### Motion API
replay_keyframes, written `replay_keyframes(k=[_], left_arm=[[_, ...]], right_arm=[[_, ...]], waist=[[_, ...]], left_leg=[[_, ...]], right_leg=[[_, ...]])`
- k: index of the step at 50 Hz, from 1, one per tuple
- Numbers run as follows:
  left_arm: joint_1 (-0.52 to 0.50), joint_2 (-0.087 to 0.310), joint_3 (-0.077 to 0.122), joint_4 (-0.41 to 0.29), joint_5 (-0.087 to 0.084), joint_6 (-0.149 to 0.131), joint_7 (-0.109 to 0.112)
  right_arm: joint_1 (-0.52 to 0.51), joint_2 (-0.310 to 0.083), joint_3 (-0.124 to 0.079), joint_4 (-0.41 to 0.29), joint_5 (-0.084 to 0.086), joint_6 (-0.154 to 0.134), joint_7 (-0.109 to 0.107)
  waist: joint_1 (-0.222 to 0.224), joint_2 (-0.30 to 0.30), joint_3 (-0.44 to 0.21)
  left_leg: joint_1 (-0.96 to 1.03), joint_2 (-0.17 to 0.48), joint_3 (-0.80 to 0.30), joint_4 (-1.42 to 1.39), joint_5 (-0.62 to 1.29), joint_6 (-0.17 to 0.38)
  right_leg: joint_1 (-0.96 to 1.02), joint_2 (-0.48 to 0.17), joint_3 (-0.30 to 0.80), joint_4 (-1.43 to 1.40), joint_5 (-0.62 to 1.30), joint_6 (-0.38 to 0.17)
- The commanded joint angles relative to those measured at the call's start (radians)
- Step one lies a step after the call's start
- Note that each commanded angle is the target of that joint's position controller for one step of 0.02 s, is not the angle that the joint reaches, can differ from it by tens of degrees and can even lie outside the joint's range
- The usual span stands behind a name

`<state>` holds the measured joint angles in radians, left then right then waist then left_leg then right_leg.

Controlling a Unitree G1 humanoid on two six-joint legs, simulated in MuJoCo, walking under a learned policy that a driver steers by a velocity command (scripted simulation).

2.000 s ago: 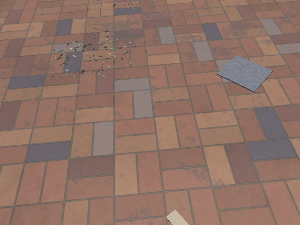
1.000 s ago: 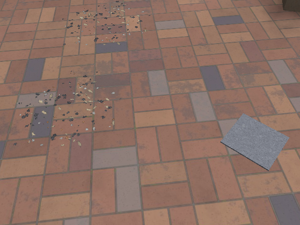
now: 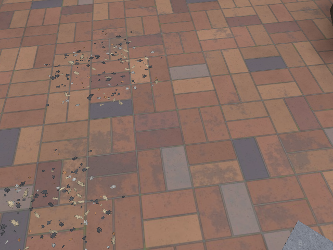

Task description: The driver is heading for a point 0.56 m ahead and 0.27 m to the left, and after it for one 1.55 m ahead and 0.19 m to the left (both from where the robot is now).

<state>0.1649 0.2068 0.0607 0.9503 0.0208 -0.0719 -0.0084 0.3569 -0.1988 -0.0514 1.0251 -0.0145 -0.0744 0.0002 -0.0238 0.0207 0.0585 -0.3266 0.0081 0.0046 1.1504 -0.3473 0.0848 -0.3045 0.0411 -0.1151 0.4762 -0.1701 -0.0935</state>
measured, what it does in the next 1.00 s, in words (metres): walks ahead, turning left: left foot, then right foot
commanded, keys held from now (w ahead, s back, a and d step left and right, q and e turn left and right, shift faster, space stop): w+q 0.96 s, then w+e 0.04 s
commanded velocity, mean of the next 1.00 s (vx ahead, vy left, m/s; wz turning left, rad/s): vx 0.50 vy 0.00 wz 0.47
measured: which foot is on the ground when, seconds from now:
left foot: up 0.00-0.42, down 0.44-0.98, up 1.00-1.00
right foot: down 0.00-0.42, up 0.44-0.96, down 0.98-1.00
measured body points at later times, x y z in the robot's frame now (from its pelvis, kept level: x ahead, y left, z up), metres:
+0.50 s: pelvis +0.26 +0.05 -0.02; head +0.30 +0.06 +0.43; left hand +0.19 +0.29 -0.16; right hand +0.46 -0.16 -0.14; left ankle +0.32 +0.11 -0.73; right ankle +0.10 -0.08 -0.65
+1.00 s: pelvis +0.54 +0.11 -0.02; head +0.57 +0.12 +0.43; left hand +0.63 +0.42 -0.09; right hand +0.65 -0.16 -0.14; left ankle +0.33 +0.11 -0.72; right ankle +0.69 +0.07 -0.74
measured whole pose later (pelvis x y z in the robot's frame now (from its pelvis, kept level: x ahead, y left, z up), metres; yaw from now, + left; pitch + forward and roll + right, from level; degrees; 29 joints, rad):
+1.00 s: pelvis +0.54 +0.11 -0.02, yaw +32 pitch +2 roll +0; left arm 0.01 0.25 0.02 0.71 0.04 -0.08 0.00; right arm 0.45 -0.29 -0.08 0.90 0.00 -0.05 0.00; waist -0.09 0.00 0.04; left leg -0.03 -0.14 -0.21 0.63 -0.48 0.10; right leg -0.48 0.01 0.00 0.54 -0.11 -0.03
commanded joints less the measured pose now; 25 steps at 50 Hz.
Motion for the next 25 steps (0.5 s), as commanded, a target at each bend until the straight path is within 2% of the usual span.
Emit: replay_keyframes(k=[1, 4, 6, 11, 15, 16, 18, 20, 21, 22, 23, 24, 25], left_arm=[[0.086, 0.042, 0.002, 0.003, -0.005, -0.024, 0.009], [0.157, 0.082, 0.009, 0.029, -0.004, -0.046, 0.013], [0.189, 0.086, 0.008, 0.034, -0.002, -0.049, 0.014], [0.242, 0.082, -0.001, 0.042, -0.006, -0.052, 0.024], [0.319, 0.095, 0.001, 0.069, -0.002, -0.044, 0.04], [0.325, 0.101, 0.002, 0.073, 0.0, -0.04, 0.044], [0.308, 0.123, 0.007, 0.07, 0.003, -0.031, 0.051], [0.285, 0.153, 0.016, 0.061, 0.008, -0.016, 0.054], [0.275, 0.166, 0.02, 0.051, 0.006, -0.008, 0.051], [0.243, 0.167, 0.019, 0.023, -0.001, -0.007, 0.044], [0.281, 0.055, -0.001, -0.045, -0.017, -0.013, 0.021], [0.168, 0.125, 0.013, -0.089, -0.012, -0.025, 0.013], [0.084, 0.12, 0.008, -0.121, -0.014, -0.04, 0.007]], right_arm=[[0.072, -0.034, -0.012, -0.03, -0.019, 0.018, 0.013], [0.009, -0.036, -0.016, -0.057, -0.018, 0.043, 0.024], [-0.073, -0.044, -0.017, -0.086, -0.014, 0.049, 0.028], [-0.247, -0.025, -0.002, -0.152, -0.009, 0.042, 0.038], [-0.355, -0.022, 0.007, -0.206, -0.014, 0.039, 0.044], [-0.361, -0.026, 0.006, -0.214, -0.015, 0.038, 0.045], [-0.325, -0.041, -0.002, -0.213, -0.017, 0.038, 0.042], [-0.204, -0.073, -0.02, -0.183, -0.02, 0.038, 0.036], [-0.092, -0.099, -0.035, -0.151, -0.025, 0.032, 0.033], [0.055, -0.163, -0.061, -0.114, -0.04, 0.027, 0.023], [0.069, -0.277, -0.09, -0.126, -0.041, 0.029, 0.011], [0.084, -0.285, -0.091, -0.13, -0.009, 0.046, 0.011], [0.018, -0.258, -0.083, -0.128, -0.002, 0.051, 0.002]], waist=[[-0.007, -0.078, -0.016], [-0.013, -0.076, 0.005], [0.001, -0.071, 0.026], [0.037, -0.075, 0.047], [0.07, -0.075, 0.06], [0.066, -0.078, 0.057], [0.037, -0.101, 0.024], [-0.019, -0.128, -0.053], [-0.066, -0.12, -0.117], [-0.144, -0.059, -0.195], [-0.082, 0.172, -0.286], [-0.108, 0.096, -0.326], [-0.081, 0.035, -0.169]], left_leg=[[-0.166, 0.077, -0.054, 0.006, 0.071, -0.008], [-0.236, 0.086, -0.049, -0.033, 0.151, -0.021], [-0.313, 0.092, -0.048, -0.091, 0.225, -0.03], [-0.331, 0.075, 0.024, -0.347, 0.37, -0.036], [-0.331, 0.051, 0.1, -0.487, 0.339, -0.003], [-0.321, 0.039, 0.113, -0.509, 0.303, 0.011], [-0.24, -0.011, 0.15, -0.533, 0.213, 0.05], [-0.097, -0.079, 0.179, -0.55, 0.113, 0.1], [0.048, -0.106, 0.166, -0.609, 0.115, 0.129], [0.286, -0.027, 0.027, -0.682, 0.105, 0.183], [0.609, 0.29, -0.469, -0.713, 0.143, 0.333], [0.643, 0.345, -0.75, -0.855, 0.139, 0.387], [0.542, 0.321, -0.574, -0.874, 0.174, 0.343]], right_leg=[[0.109, -0.276, 0.276, -0.33, 0.024, -0.089], [0.116, -0.266, 0.183, -0.363, 0.11, -0.082], [0.148, -0.259, 0.135, -0.378, 0.141, -0.071], [0.222, -0.239, 0.012, -0.369, 0.294, -0.039], [0.363, -0.276, -0.044, -0.318, 0.452, -0.036], [0.399, -0.286, -0.058, -0.288, 0.522, -0.034], [0.443, -0.298, -0.093, -0.182, 0.797, -0.027], [0.457, -0.305, -0.119, 0.034, 1.003, -0.025], [0.407, -0.301, -0.128, 0.218, 0.949, -0.017], [0.22, -0.278, -0.136, 0.491, 0.711, 0.013], [-0.217, -0.1, -0.121, 0.876, -0.177, 0.067], [-0.395, -0.004, 0.101, 1.02, -0.343, 0.076], [-0.49, -0.085, 0.151, 0.977, -0.239, 0.065]])
Next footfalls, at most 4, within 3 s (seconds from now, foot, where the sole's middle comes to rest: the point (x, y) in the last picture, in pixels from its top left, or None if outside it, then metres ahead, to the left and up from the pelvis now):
0.44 left None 0.36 0.12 -0.77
0.98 right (153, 191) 0.73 0.09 -0.77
1.42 left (91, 182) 0.78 0.37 -0.77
1.94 right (126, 125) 1.11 0.23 -0.77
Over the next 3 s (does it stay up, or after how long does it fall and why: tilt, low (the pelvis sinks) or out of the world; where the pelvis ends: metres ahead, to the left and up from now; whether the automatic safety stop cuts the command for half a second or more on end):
stays up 1.46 0.24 -0.01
